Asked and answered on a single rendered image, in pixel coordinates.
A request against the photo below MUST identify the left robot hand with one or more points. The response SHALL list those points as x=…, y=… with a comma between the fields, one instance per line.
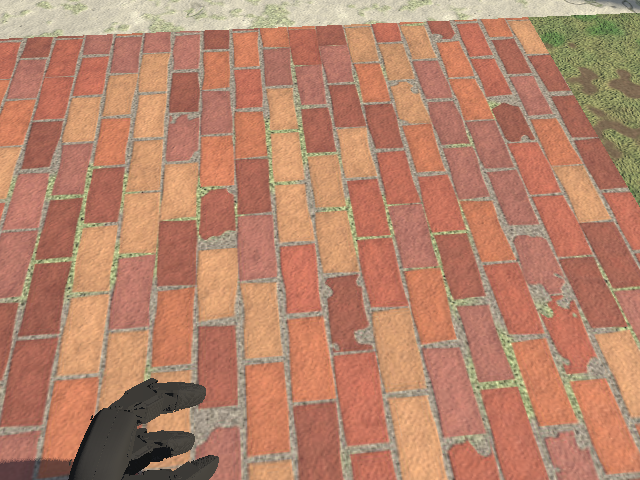
x=114, y=449

